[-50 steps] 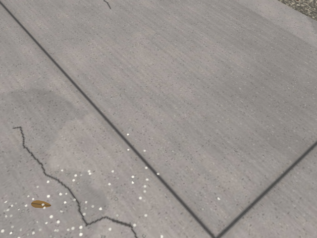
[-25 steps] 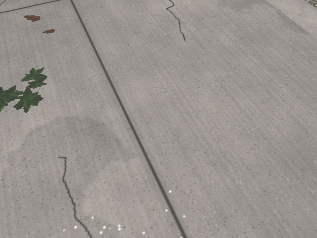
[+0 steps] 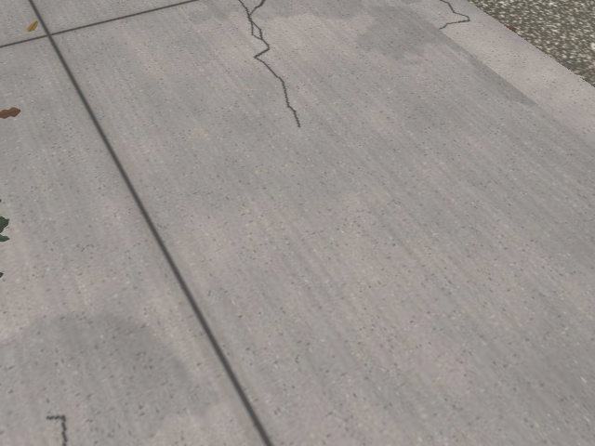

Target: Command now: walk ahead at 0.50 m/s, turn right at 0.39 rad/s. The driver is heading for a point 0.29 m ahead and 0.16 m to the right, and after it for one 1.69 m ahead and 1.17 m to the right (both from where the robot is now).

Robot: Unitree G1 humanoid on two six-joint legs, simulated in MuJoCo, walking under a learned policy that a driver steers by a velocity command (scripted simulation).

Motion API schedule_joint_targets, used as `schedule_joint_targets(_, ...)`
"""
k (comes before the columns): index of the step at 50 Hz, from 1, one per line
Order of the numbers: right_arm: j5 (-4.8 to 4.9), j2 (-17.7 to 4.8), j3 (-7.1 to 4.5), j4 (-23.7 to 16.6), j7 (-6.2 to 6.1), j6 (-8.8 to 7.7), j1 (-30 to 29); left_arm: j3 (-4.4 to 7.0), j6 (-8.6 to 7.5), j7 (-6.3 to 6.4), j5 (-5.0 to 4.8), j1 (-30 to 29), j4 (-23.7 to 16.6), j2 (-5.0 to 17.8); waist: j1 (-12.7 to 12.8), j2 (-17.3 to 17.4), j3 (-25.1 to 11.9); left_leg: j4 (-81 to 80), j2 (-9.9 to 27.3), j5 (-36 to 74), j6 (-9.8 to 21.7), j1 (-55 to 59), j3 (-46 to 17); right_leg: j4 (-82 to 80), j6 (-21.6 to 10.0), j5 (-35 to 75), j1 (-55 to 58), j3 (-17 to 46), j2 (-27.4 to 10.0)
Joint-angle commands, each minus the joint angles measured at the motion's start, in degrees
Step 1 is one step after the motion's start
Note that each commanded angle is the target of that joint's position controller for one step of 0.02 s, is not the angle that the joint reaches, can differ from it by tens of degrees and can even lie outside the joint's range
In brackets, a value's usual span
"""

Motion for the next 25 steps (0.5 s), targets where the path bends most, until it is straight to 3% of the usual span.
schedule_joint_targets(1,-0.42,-6.89,-1.92,-2.27,-0.54,-1.72,-2.55,0.7,0.68,0.09,0.26,1.09,-3.57,1.61,1.58,7.01,0.07,-13.1,16.04,11.55,8.74,3.27,-9.01,-2.56,0.84,7.01,-6.46,3.77,-2.81)
schedule_joint_targets(6,0.04,-9.16,-2.53,-0.31,-1.58,-1.12,-0.51,-0.12,0.18,-1.59,0.7,-7.35,-6.61,-0.01,-1.13,5.41,2.6,-14.15,14.86,13.41,6.96,5.38,-0.13,-18.75,0.18,19.51,-5.3,-0.32,-1.61)
schedule_joint_targets(11,1.4,-11.19,-3.37,2.15,-1.91,0.85,3.82,-0.42,0.22,-3.23,0.64,-14.82,-11.18,0.22,-3.39,5.02,4.82,-10.19,17.77,19.25,5.77,15.41,3.09,-26.36,-2.63,14.21,-7.9,-4.13,-0.29)
schedule_joint_targets(14,1.9,-13.45,-3.95,1.93,-2.43,2.26,2.72,0.9,0.53,-3.73,0.55,-11.43,-12.2,2.67,0.11,7.91,0.52,0.66,17.86,45.23,3.82,18.47,5.47,-26.84,-5.82,5.53,0.81,-9.0,4.71)
schedule_joint_targets(15,1.99,-13.98,-4.04,1.71,-2.64,2.82,2.06,2.1,0.65,-3.58,0.34,-5.39,-11.04,4.66,3.68,8.26,-2.97,9.48,16.9,51.78,2.88,17.33,6.42,-27.75,-7.36,4.18,8.77,-10.31,7.3)
schedule_joint_targets(16,2.11,-13.46,-3.67,1.39,-2.85,2.98,1.51,4.07,0.81,-2.82,0.24,3.98,-8.68,7.99,8.68,6.93,-7.82,22.27,14.53,48.2,0.77,11.07,7.71,-31.74,-9.62,7.73,23.28,-9.42,9.38)
schedule_joint_targets(17,0.09,-9.36,-2.2,0.04,-2.78,2.28,3.45,5.78,1.53,-1.39,0.14,10.62,-7.33,13.73,9.4,-3.15,-12.89,41.15,10.96,18.36,-2.05,-5.27,7.63,-32.07,-13.5,10.74,40.45,7.25,-1.15)
schedule_joint_targets(18,-0.07,-3.73,-0.25,-3.02,-1.92,0.23,6.44,5.77,0.87,-1.55,0.07,6.89,-9.33,16.94,3.41,-12.92,-19.99,59.55,-1.98,-23.38,-5.08,-27.58,-2.77,-42.06,-25.5,-1.21,55.78,41.45,-13.39)
schedule_joint_targets(19,2.12,-9.31,-1.27,-3.76,-0.97,-1.97,-0.52,4.23,0.25,-1.97,0.46,8.11,-9.91,11.68,8.0,-3.92,-20.43,61.6,0.83,-21.67,-3.5,-33.83,-12.43,-47.26,-23.1,-3.68,55.66,42.06,-13.75)
schedule_joint_targets(20,3.57,-9.87,-1.38,-5.21,-0.61,-2.95,-4.36,3.54,-0.43,-1.93,0.77,6.6,-9.58,9.17,7.49,-2.13,-12.81,58.94,3.08,-17.02,-2.04,-36.26,-11.76,-47.24,-20.79,-0.52,49.39,33.57,-11.88)
schedule_joint_targets(21,2.63,-8.98,-1.19,-4.77,-1.01,-3.25,-4.43,3.03,-0.83,-1.94,0.69,3.0,-9.92,7.65,4.36,3.15,-7.5,53.3,5.69,-12.79,-1.8,-33.7,-11.62,-47.22,-18.74,5.62,40.16,26.75,-9.2)
schedule_joint_targets(22,1.08,-9.69,-1.69,-4.1,-1.41,-2.92,-4.08,2.42,-0.95,-1.66,0.89,-0.45,-10.71,5.48,2.28,2.87,-5.38,48.3,7.38,-10.51,-2.21,-29.64,-11.63,-47.74,-17.58,11.22,33.36,21.78,-7.12)
schedule_joint_targets(23,0.61,-9.83,-1.94,-3.84,-1.31,-2.18,-2.92,2.09,-0.96,-1.35,1.59,-2.23,-11.79,4.87,0.61,1.51,-4.35,46.45,8.14,-8.87,-2.67,-25.96,-11.86,-48.98,-17.39,14.78,28.55,19.66,-5.83)
schedule_joint_targets(25,0.05,-8.55,-1.84,-4.01,-1.3,-0.93,-2.15,2.31,-1.17,-0.84,1.43,-2.48,-12.14,5.61,-0.52,1.55,-3.67,41.89,7.92,-7.23,-4.4,-23.59,-10.81,-50.55,-17.83,20.02,23.65,16.86,-4.65)
Next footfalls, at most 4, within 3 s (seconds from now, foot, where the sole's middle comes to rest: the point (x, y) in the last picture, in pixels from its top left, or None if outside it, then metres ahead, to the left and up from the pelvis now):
0.32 right None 0.32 -0.16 -0.78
0.80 left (319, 376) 0.66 -0.06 -0.78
1.32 right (471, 356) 0.71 -0.44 -0.78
1.76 left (413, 286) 0.92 -0.32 -0.78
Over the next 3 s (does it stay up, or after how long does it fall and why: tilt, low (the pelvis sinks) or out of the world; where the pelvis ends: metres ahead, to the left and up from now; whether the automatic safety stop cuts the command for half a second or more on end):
stays up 1.09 -0.72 -0.01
